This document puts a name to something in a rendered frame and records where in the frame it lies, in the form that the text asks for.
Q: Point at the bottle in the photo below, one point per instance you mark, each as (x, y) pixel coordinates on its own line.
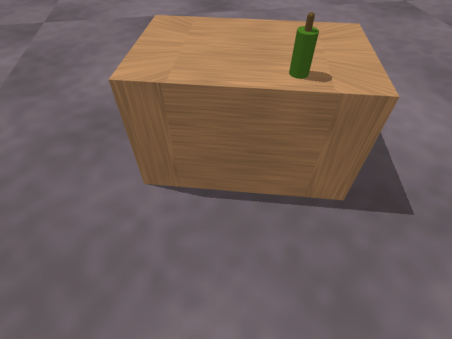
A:
(304, 47)

